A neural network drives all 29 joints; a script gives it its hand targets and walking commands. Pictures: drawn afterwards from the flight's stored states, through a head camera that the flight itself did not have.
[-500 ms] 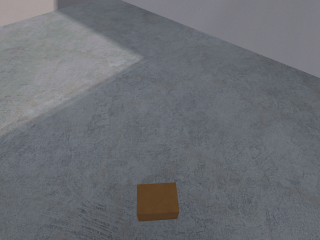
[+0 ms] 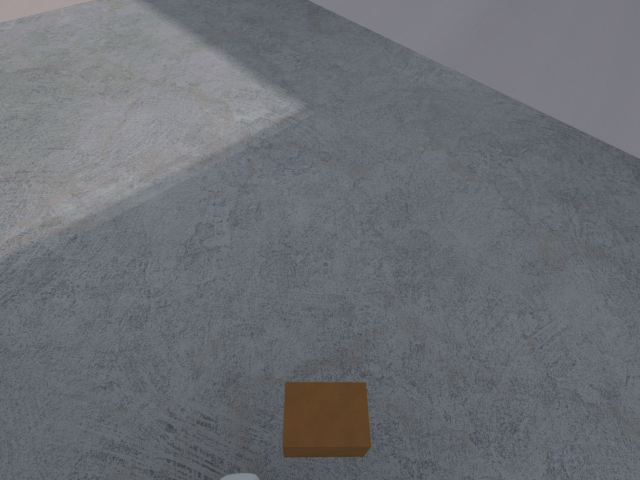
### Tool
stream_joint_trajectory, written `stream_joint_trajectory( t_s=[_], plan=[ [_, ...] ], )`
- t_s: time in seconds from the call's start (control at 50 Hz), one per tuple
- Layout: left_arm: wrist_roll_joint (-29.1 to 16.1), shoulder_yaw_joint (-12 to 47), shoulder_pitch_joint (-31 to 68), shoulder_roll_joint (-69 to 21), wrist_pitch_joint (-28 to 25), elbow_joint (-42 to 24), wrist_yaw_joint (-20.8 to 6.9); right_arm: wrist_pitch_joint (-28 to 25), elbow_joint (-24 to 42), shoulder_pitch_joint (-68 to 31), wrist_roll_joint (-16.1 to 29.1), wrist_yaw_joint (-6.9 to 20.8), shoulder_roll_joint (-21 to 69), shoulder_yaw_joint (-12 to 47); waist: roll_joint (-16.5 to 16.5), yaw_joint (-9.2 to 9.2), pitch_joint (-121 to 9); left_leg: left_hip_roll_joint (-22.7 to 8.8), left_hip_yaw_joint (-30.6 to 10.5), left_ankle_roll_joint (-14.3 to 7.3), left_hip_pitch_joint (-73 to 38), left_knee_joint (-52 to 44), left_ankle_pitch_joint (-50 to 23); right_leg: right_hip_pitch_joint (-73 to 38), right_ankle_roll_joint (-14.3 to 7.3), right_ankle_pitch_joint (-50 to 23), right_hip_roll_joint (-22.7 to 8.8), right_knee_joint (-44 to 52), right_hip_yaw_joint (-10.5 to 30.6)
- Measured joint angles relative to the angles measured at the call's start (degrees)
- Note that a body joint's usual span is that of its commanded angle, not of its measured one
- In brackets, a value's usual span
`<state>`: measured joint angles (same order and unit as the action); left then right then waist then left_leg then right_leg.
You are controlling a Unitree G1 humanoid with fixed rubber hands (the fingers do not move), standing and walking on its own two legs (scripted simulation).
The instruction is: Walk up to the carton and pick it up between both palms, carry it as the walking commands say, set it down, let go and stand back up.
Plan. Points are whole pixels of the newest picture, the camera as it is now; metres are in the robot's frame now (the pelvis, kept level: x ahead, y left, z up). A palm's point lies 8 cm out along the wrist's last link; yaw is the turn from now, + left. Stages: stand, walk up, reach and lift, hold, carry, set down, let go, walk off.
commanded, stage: walk up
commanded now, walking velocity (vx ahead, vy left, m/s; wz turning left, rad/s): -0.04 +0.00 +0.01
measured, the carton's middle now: (324, 419) +0.36 -0.02 -0.69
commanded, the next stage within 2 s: stand in 1.24 s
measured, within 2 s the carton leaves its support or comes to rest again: neither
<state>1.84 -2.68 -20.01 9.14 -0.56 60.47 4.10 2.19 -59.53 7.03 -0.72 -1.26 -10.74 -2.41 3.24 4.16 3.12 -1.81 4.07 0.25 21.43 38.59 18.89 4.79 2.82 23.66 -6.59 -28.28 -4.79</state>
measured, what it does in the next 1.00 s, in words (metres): steps on the spot: left foot, then right foot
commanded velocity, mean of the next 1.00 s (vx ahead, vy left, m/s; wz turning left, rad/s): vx -0.05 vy -0.01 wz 0.01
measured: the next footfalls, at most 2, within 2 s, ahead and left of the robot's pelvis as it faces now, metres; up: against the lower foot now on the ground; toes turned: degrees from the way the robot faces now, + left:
left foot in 0.02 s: +0.07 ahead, +0.16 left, +0.00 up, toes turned +5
right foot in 0.42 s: -0.05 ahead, -0.12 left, +0.00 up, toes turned +8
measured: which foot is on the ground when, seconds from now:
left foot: up 0.00-0.00, down 0.02-0.42, up 0.44-0.72, down 0.74-1.00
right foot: down 0.00-0.04, up 0.06-0.40, down 0.42-1.00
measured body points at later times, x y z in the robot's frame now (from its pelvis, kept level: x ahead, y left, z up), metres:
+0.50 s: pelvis -0.07 -0.01 +0.00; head -0.07 -0.04 +0.45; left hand -0.04 +0.23 -0.14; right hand -0.03 -0.26 -0.16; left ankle -0.02 +0.14 -0.69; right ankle -0.08 -0.10 -0.73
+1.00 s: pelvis -0.09 +0.00 +0.01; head -0.09 +0.01 +0.46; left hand -0.11 +0.21 -0.16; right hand -0.11 -0.20 -0.15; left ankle -0.13 +0.11 -0.73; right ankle -0.08 -0.11 -0.73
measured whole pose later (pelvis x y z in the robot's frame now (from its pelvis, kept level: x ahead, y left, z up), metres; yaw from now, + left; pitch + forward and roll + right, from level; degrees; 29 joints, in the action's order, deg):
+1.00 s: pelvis -0.09 +0.00 +0.01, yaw +2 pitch -2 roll +0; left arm 0.8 -0.8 -16.0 7.8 0.1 66.7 1.3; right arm -1.0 -66.6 17.7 -0.5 -2.2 -5.2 1.1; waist 1.5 0.3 2.2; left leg 0.3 0.0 -0.5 4.4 20.8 14.6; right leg 8.6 -0.9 10.8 -0.4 -21.2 -4.5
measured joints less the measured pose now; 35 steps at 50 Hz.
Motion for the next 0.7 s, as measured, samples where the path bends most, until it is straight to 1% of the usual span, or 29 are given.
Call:
stream_joint_trajectory(
  t_s=[0.02,0.04,0.06,0.08,0.12,0.16,0.2,0.24,0.28,0.32,0.36,0.4,0.42,0.44,0.48,0.52,0.56,0.6,0.68,0.7],
  plan=[
    [-0.3,0.0,-0.4,0.2,0.2,0.3,-0.2,-0.8,0.5,-0.2,0.0,0.0,-0.2,0.2,-0.6,-0.38,0.3,-1.2,-0.6,-0.3,-1.7,-4.8,-8.7,0.3,0.4,0.4,0.2,-1.3,-0.3],
    [-0.8,0.1,-0.7,0.3,0.6,0.8,-0.5,-1.7,0.9,-0.4,0.0,-0.1,-0.2,0.2,-1.0,-0.83,0.6,-1.9,-0.5,0.0,-2.9,-6.4,-10.3,1.4,0.7,1.1,0.3,-4.4,-0.2],
    [-1.2,-0.1,-0.7,0.5,1.3,1.4,-0.7,-2.4,1.2,-0.7,0.1,-0.3,-0.1,0.2,-1.5,-1.32,0.9,-2.3,-0.2,-0.2,-4.1,-7.0,-4.8,3.2,0.6,3.8,0.7,-8.9,0.4],
    [-1.6,-0.5,0.1,1.0,2.2,1.8,-0.8,-2.6,1.2,-1.0,0.3,-0.5,0.6,0.2,-1.1,-1.92,1.5,-2.2,0.1,-0.6,-3.9,-6.1,-3.2,5.6,0.3,7.5,0.9,-14.4,1.4],
    [-1.8,-1.4,2.7,2.1,3.7,1.5,-1.1,-2.6,1.5,-1.1,0.1,-0.7,1.7,0.7,-0.5,-2.81,2.8,-2.0,0.3,-0.4,-4.0,-6.4,-4.6,10.1,-0.4,10.3,2.1,-24.0,2.9],
    [-1.5,-1.8,5.8,2.6,4.3,0.3,-1.3,-2.2,1.7,-0.5,-0.1,-0.8,1.8,1.0,-1.5,-3.38,3.7,-2.3,-0.5,-0.1,-4.5,-8.9,-7.0,13.9,-0.1,10.6,3.6,-30.3,2.5],
    [-1.0,-1.9,8.6,2.7,4.2,-1.0,-1.6,-1.5,1.5,0.2,-0.3,-0.8,1.2,0.9,-2.9,-3.6,4.0,-2.6,-1.1,-0.1,-4.6,-11.3,-9.3,16.7,-0.1,9.2,4.5,-33.1,2.2],
    [-0.5,-1.9,10.6,2.8,4.1,-2.3,-1.9,-1.0,1.1,0.8,-0.5,-0.9,0.7,0.8,-3.6,-3.63,3.8,-2.5,-1.3,0.0,-4.3,-12.5,-10.8,18.2,-0.3,7.5,5.1,-33.5,2.4],
    [-0.2,-1.8,11.9,2.9,4.2,-3.3,-2.1,-0.7,0.7,1.3,-0.6,-1.0,0.4,0.7,-3.8,-3.85,3.3,-2.3,-1.3,0.2,-3.5,-12.7,-11.7,18.4,-0.4,6.5,5.4,-31.4,2.5],
    [-0.1,-1.5,12.8,3.0,4.4,-4.0,-2.2,-0.4,0.3,1.6,-0.8,-1.0,0.0,0.4,-3.8,-4.2,2.7,-2.0,-1.3,0.4,-2.4,-12.4,-12.3,17.2,-0.5,5.6,5.5,-26.8,2.5],
    [-0.4,-1.1,12.9,2.8,4.3,-4.3,-2.4,0.0,-0.1,1.7,-0.7,-0.8,-0.6,0.1,-4.0,-4.49,2.1,-1.9,-1.3,0.9,-1.1,-11.7,-12.9,14.6,-0.7,3.2,5.5,-19.8,2.3],
    [-0.8,-0.6,11.9,2.7,3.8,-4.3,-2.6,0.6,-0.4,2.1,-0.3,-0.7,-1.1,-0.2,-4.0,-4.35,1.0,-1.8,-1.1,1.6,0.7,-9.7,-12.8,10.4,-1.5,-1.1,5.3,-9.8,2.3],
    [-0.7,-0.5,11.1,2.5,3.4,-4.1,-2.6,0.9,-0.7,2.3,-0.1,-0.7,-1.4,-0.3,-4.0,-3.97,0.3,-1.8,-1.0,1.5,2.0,-7.6,-10.2,9.7,-2.5,-1.2,5.3,-6.9,2.8],
    [-0.5,-0.2,10.3,1.8,3.2,-3.4,-2.7,1.3,-1.1,2.5,-0.1,-0.7,-1.8,-0.5,-4.7,-3.86,0.1,-1.7,-2.0,1.1,3.2,-4.3,-5.0,9.9,-3.5,-1.9,5.8,-7.1,2.6],
    [-0.5,0.4,7.9,0.7,3.2,-1.5,-2.7,2.0,-1.8,3.9,-0.8,-0.3,-2.0,-0.8,-4.6,-3.79,-1.4,-0.2,-3.5,0.2,4.5,3.8,0.5,9.0,-4.6,-3.9,5.5,-5.3,2.3],
    [-0.8,0.9,5.3,-0.1,3.3,0.2,-2.5,2.0,-2.3,5.6,-0.8,0.2,-1.7,-1.0,-3.4,-3.43,-2.9,1.1,-3.8,0.1,4.3,10.7,1.3,7.7,-4.9,-6.7,4.8,-1.6,3.0],
    [-1.1,1.4,3.7,-0.7,3.2,1.7,-2.6,1.5,-3.1,6.8,-0.8,0.4,-1.6,-1.1,-3.2,-4.32,-3.8,1.4,-4.6,-0.2,2.8,13.5,0.7,6.7,-5.0,-8.8,5.0,1.9,2.7],
    [-1.4,1.7,3.1,-1.3,2.5,2.3,-2.7,0.9,-3.9,8.3,-0.9,0.2,-1.3,-1.0,-3.6,-5.07,-4.0,0.9,-5.1,-0.5,-0.2,10.7,0.4,6.1,-5.3,-9.9,5.6,4.0,1.6],
    [-1.2,1.8,3.0,-2.7,0.7,2.1,-2.4,0.6,-5.7,9.9,-0.5,-0.8,-0.3,-0.2,-3.9,-4.44,-2.7,0.6,-5.0,-0.3,-8.2,-2.9,3.9,6.4,-5.7,-10.5,6.8,4.6,0.4],
    [-1.1,1.7,3.0,-2.9,0.6,2.1,-2.2,0.3,-5.9,10.1,-0.4,-1.0,0.0,0.1,-3.9,-4.49,-2.2,0.7,-4.7,-0.1,-10.5,-7.6,2.3,6.5,-5.6,-10.6,7.1,4.6,0.1]
  ],
)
